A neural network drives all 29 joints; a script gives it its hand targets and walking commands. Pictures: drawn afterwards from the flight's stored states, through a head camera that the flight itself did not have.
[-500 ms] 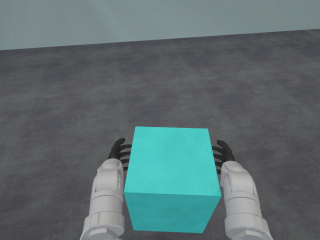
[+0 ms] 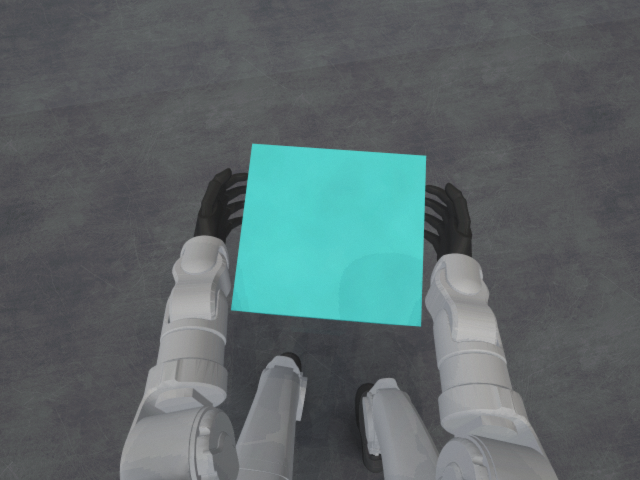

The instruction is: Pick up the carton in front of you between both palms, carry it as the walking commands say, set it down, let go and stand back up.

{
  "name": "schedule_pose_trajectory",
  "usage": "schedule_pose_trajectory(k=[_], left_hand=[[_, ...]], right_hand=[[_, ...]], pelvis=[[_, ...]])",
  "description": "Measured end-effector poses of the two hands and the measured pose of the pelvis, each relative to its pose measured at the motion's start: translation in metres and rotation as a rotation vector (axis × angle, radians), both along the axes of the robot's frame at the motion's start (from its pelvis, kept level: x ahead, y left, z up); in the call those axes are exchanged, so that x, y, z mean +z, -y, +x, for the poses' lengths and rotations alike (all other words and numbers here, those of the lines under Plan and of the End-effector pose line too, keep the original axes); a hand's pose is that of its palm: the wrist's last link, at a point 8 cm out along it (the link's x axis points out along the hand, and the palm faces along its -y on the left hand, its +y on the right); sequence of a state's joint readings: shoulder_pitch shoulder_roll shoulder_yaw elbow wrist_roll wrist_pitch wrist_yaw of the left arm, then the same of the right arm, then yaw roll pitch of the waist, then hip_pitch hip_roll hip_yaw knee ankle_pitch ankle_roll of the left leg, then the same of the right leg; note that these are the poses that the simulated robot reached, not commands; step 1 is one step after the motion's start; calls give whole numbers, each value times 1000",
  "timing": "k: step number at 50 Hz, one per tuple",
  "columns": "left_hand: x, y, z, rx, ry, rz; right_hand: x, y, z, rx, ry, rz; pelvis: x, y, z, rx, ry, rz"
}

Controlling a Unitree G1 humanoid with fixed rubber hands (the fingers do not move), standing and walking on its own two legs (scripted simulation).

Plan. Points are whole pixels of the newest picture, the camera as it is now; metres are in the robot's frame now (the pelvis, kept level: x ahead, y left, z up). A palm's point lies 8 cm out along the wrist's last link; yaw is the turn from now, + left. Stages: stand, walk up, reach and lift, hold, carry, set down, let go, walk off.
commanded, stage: set down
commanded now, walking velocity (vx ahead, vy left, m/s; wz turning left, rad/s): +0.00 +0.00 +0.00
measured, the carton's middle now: (330, 249) +0.40 +0.04 -0.16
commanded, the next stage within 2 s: none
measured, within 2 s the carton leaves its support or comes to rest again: neither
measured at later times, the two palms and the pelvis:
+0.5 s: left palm (230, 232) +0.43 +0.21 -0.23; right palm (410, 240) +0.44 -0.09 -0.22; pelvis -0.03 +0.01 -0.13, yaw -3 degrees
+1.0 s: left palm (238, 239) +0.46 +0.22 -0.38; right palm (383, 243) +0.47 -0.07 -0.38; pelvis -0.05 +0.00 -0.24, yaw -5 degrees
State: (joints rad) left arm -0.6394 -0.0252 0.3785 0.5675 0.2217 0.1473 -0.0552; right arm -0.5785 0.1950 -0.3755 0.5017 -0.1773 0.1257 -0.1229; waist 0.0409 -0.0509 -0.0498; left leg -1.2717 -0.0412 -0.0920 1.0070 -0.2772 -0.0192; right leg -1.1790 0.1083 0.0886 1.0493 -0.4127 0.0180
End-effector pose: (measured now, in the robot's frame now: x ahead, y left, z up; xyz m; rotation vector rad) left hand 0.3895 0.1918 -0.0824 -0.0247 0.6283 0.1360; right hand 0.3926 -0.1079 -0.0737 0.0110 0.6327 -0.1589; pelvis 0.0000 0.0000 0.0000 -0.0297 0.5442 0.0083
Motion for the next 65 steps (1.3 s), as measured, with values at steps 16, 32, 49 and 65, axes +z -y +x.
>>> schedule_pose_trajectory(k=[16, 32, 49, 65], left_hand=[[-88, -14, 28, 24, -41, -8], [-190, -19, 48, 23, -56, 16], [-293, -33, 65, 31, -90, 37], [-356, -33, 80, 14, -129, 57]], right_hand=[[-85, -14, 34, 17, -37, -9], [-191, -20, 57, 31, -51, -4], [-297, -32, 79, 64, -85, -4], [-368, -32, 89, 68, -117, 0]], pelvis=[[-87, -11, -20, 1, -156, -29], [-167, -11, -34, -25, -242, -37], [-239, -5, -50, -50, -241, -29], [-282, -10, -49, -93, -175, -11]])
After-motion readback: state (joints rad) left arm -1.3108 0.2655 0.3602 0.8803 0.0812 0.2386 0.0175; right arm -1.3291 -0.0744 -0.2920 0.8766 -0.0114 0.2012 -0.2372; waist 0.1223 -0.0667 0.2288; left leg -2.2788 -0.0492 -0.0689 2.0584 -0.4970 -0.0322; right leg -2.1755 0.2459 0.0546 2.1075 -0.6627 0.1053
